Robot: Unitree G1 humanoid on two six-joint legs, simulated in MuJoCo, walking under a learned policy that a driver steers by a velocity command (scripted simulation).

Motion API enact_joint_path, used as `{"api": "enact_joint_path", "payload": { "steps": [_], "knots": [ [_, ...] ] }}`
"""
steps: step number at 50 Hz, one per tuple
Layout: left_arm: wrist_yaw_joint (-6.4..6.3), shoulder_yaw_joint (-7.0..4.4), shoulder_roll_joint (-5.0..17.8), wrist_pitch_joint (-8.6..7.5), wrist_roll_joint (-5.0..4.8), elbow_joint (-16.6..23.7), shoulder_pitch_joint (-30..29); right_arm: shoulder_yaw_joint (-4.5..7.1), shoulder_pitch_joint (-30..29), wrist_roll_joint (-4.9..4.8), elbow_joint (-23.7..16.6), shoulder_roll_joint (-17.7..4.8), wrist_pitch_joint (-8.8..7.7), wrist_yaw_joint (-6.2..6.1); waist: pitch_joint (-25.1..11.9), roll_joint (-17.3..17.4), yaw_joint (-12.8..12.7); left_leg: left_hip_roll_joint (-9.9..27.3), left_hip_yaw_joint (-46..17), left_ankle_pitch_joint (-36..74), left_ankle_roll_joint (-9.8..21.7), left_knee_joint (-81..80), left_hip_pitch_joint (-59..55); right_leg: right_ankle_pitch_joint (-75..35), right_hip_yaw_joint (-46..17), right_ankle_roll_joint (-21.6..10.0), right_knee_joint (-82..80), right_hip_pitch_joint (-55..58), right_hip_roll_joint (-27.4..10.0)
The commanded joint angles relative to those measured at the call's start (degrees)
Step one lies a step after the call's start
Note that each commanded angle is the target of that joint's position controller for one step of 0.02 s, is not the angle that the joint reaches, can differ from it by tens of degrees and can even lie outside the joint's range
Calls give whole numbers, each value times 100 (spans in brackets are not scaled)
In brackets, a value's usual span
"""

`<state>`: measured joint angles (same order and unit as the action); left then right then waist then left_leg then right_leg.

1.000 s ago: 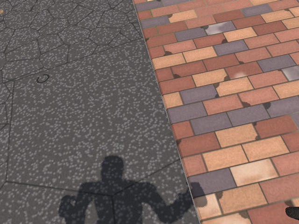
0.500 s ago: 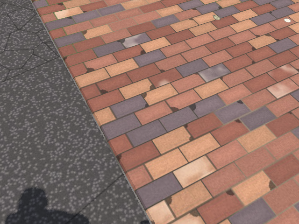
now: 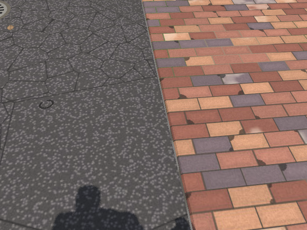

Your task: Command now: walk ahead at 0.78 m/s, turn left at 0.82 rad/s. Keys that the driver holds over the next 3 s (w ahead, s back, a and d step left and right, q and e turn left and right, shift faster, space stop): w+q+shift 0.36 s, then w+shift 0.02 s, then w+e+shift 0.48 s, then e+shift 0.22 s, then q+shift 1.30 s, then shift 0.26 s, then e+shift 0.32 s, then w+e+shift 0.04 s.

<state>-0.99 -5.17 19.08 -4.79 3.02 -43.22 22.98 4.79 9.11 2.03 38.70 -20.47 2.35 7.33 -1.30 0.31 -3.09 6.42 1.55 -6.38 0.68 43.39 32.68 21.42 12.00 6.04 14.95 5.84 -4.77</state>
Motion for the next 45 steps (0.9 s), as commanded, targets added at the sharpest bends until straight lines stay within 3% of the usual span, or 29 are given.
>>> {"api": "enact_joint_path", "payload": {
  "steps": [1,3,4,5,6,7,8,9,10,11,12,14,15,18,21,23,25,27,28,29,30,31,33,34,35,37,40,42,45],
  "knots": [
    [-1,-232,969,-63,-37,290,-499,-10,-963,93,-590,-287,-49,28,988,-599,54,42,292,-88,254,-713,-148,415,-226,-825,-911,-866,-1381],
    [57,-250,1101,21,-121,163,-407,9,-715,146,-493,-380,-56,-127,856,-465,178,-243,606,-667,553,-867,-492,-1261,90,-878,-32,-459,-1384],
    [99,-253,1177,102,-129,118,-414,70,61,107,-244,-467,-105,-253,395,-300,551,-594,818,-985,727,-862,-1267,-2928,315,-930,1271,-404,-1292],
    [143,-213,1150,190,-103,108,-432,175,1490,62,239,-582,-142,-413,-417,76,1238,-1065,965,-1120,882,-872,-2829,-4144,518,-869,3280,-862,-1102],
    [186,-48,664,174,40,170,-376,278,2235,74,547,-955,-160,-522,-592,803,1391,-703,39,-1920,883,-622,-4241,-1797,227,-721,5276,-2661,-823],
    [285,188,-206,70,35,692,-636,341,2027,-111,424,-1731,-133,-557,-664,2412,965,445,-2843,-3152,1284,-1818,-4867,1422,-347,-422,7175,-4932,188],
    [257,166,269,-47,100,1150,-1381,414,2114,-255,205,-1936,-166,-528,-897,1776,1234,819,-4558,-2820,1592,-3024,-5172,1199,-1277,-355,7430,-5893,439],
    [209,134,558,-86,69,1119,-1755,382,2154,-148,344,-1754,-202,-558,-381,965,1211,908,-4224,-2327,1593,-3005,-5196,743,-1360,-498,7418,-6405,199],
    [168,173,594,-110,72,881,-1506,320,1968,-113,337,-1484,-252,-614,-53,384,910,773,-3616,-1844,1447,-2866,-4486,179,-1348,-566,6829,-6058,-81],
    [153,212,530,-48,127,734,-1308,243,1578,-125,263,-1258,-304,-643,92,126,613,468,-3034,-1540,1277,-2783,-3701,-214,-1388,-568,6337,-5439,-296],
    [198,218,567,24,146,617,-1083,165,1266,-130,140,-1081,-368,-682,214,230,388,271,-2814,-1086,1243,-2916,-3043,-565,-1434,-523,5904,-4880,-402],
    [292,268,436,192,161,594,-1237,83,1250,-218,213,-846,-518,-677,375,260,254,-108,-2420,-340,1264,-3118,-2428,-873,-1367,-350,5348,-4506,-383],
    [313,294,377,248,169,602,-1413,66,1324,-232,272,-777,-550,-664,457,79,283,-312,-2196,22,1267,-3180,-2409,-987,-1211,-286,5136,-4576,-284],
    [312,415,218,215,70,992,-2466,47,1906,-253,495,-675,-601,-668,810,66,551,-385,-2181,1785,1378,-3156,-2513,-1531,-978,-168,3958,-4951,1],
    [364,574,-68,99,-30,1012,-2865,-69,2183,-312,815,-347,-661,-731,724,161,786,-503,-1631,3503,1024,-3429,-2793,-2773,-514,-501,2392,-4256,363],
    [326,577,-27,73,-147,991,-2903,-95,2155,-304,974,-431,-757,-748,610,294,770,-364,-1399,4500,728,-3644,-3024,-3236,-392,-848,1833,-3420,569],
    [267,456,341,92,-192,731,-2156,1,1953,-167,1021,-844,-804,-803,106,602,289,-72,-1156,6415,520,-3045,-3815,-2601,-409,-1081,1801,-2709,941],
    [123,240,837,125,-338,27,-37,93,1452,128,1017,-997,-705,-862,-682,737,-786,74,-828,7493,455,-968,-3960,-1819,-428,-1240,2039,-1194,1163],
    [25,116,1000,160,-352,-408,1358,114,917,183,956,-1003,-629,-895,-887,408,-1600,-202,-444,6920,392,1187,-3270,-1552,-630,-1481,1700,-89,909],
    [-17,63,1156,203,-294,-659,1983,-102,538,270,738,-200,-698,-858,-865,-920,-1500,-1068,-299,1461,345,4080,-1590,-448,-2184,-1764,2114,711,76],
    [61,57,1126,221,-148,-620,986,-243,1852,-121,507,274,-833,-657,-1118,-2665,-21,-1859,-897,-2130,64,5120,922,667,-6492,-2951,537,1766,-1137],
    [154,86,549,213,-171,-310,84,-330,1497,89,623,-133,-892,-684,-627,-860,-44,-1197,-1125,-1265,349,4674,1056,1467,-6606,-2956,-51,949,-1077],
    [194,153,99,152,-188,-494,-23,-357,474,190,389,-258,-926,-642,256,571,149,-798,-1059,-905,324,3820,648,814,-5358,-2668,-206,-694,-667],
    [150,179,115,94,-187,-615,80,-397,218,257,222,-173,-866,-629,518,594,292,-676,-1032,-989,185,3487,497,261,-4878,-2554,-230,-1308,-420],
    [128,189,182,38,-197,-752,118,-468,185,308,109,-40,-780,-613,691,354,503,-572,-953,-1067,80,3157,381,-79,-4547,-2507,-330,-1783,-209],
    [125,128,425,-71,-261,-780,182,-570,-145,317,-143,35,-686,-605,876,90,594,-323,-727,-1239,-105,2280,371,-472,-4105,-2550,-566,-2378,-7],
    [128,34,526,-118,-281,-663,134,-722,-1343,119,-649,172,-727,-509,1113,-15,272,-288,-234,84,-356,154,-571,-1269,-3493,-2257,-1064,-3350,349],
    [199,-26,615,-147,-376,-710,342,-763,-1606,8,-743,329,-729,-489,854,-124,-15,-465,-42,1280,-323,-570,-1416,-2296,-3371,-1969,-1098,-3292,360],
    [187,-86,721,-40,-382,-862,810,-687,-1524,35,-756,150,-770,-620,485,-265,-220,-830,28,1047,-203,-1246,-1380,-5006,-3228,-1593,220,-1804,430]
  ]
}}
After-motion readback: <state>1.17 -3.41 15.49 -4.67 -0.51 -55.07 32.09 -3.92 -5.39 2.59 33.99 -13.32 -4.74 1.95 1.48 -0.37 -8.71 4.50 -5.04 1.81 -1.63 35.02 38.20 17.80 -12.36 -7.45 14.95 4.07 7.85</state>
